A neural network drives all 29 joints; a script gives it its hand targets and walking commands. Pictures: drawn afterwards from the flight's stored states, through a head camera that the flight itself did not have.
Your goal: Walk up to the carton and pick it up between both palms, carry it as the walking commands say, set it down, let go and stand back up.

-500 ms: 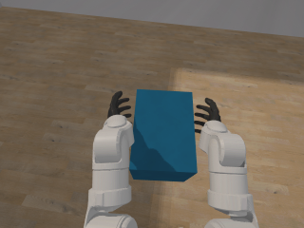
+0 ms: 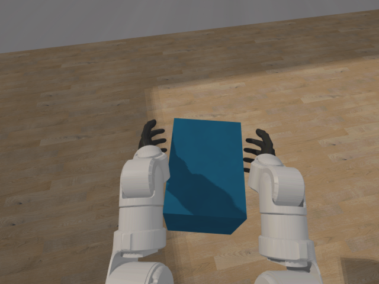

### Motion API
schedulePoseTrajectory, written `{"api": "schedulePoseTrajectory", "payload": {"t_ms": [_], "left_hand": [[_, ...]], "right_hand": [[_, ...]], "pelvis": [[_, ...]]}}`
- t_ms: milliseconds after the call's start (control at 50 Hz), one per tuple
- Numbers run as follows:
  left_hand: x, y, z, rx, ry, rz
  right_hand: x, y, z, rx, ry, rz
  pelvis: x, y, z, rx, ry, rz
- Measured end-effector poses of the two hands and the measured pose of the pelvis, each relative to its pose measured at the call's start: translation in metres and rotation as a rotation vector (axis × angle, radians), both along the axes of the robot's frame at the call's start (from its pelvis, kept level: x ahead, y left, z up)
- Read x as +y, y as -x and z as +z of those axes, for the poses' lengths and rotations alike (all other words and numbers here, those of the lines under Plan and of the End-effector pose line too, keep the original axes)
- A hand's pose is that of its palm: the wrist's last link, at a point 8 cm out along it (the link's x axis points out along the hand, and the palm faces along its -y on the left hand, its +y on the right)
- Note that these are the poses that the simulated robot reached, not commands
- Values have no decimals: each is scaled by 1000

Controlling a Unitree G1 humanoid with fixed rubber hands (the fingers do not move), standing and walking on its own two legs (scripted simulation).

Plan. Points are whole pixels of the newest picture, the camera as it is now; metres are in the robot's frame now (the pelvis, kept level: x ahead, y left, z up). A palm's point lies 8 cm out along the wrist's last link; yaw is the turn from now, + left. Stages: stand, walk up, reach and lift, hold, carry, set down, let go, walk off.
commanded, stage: carry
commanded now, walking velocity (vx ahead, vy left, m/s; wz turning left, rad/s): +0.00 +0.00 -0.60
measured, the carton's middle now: (203, 177) +0.36 -0.02 +0.00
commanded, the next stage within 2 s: none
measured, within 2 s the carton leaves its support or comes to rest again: neither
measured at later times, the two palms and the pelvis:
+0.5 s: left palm (188, 175) +0.29 +0.02 +0.12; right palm (324, 207) +0.23 -0.20 +0.11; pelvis -0.07 +0.00 +0.00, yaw -18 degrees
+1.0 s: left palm (233, 224) +0.21 -0.05 +0.11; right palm out of the picture +0.08 -0.24 +0.11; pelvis -0.13 +0.03 +0.01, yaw -35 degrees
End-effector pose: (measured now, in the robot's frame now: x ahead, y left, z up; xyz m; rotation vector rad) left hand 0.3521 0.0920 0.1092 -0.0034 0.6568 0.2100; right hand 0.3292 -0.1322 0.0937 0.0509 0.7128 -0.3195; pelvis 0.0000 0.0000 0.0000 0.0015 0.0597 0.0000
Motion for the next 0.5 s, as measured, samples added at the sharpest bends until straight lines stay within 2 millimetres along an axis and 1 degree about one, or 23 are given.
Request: {"api": "schedulePoseTrajectory", "payload": {"t_ms": [40, 100, 200, 260, 300, 360, 400, 460, 500], "left_hand": [[-8, 1, 3, -15, 5, -28], [-11, 6, 4, -30, 15, -59], [-3, 23, -4, -37, 43, -84], [2, 38, -6, -21, 40, -96], [-1, 44, -2, -12, 48, -108], [-12, 47, 8, -16, 43, -119], [-25, 48, 15, -29, 41, -129], [-52, 53, 18, -43, 38, -166], [-75, 59, 14, -50, 27, -205]], "right_hand": [[-7, 8, 2, -16, 1, -32], [-10, 19, 6, -30, 13, -61], [-2, 39, 9, -32, 57, -67], [1, 52, 11, -15, 57, -57], [-2, 60, 15, -6, 59, -64], [-11, 67, 23, -12, 45, -99], [-22, 73, 28, -27, 34, -128], [-47, 87, 28, -42, 26, -177], [-67, 101, 21, -50, 21, -211]], "pelvis": [[2, 5, 0, 6, -2, -24], [8, 13, 0, 15, -3, -60], [21, 26, -4, 8, -10, -118], [25, 35, 1, -10, 11, -158], [24, 39, 5, -15, 25, -180], [22, 47, 9, -13, 41, -218], [18, 52, 9, -9, 45, -246], [8, 60, 4, -5, 41, -291], [-1, 66, -4, -4, 34, -318]]}}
